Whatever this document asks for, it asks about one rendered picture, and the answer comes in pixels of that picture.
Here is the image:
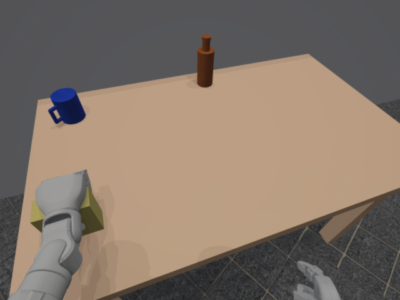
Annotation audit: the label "left robot forearm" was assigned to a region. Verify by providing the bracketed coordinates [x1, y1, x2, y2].
[7, 209, 83, 300]

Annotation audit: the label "robot right hand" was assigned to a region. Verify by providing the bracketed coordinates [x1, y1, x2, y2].
[293, 261, 341, 300]

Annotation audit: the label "table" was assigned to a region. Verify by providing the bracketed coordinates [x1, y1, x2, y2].
[9, 54, 400, 300]

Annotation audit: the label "robot left hand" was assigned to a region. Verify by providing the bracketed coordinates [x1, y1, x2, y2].
[36, 169, 92, 230]

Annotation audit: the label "sponge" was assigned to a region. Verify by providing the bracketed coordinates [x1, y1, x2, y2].
[30, 187, 104, 236]

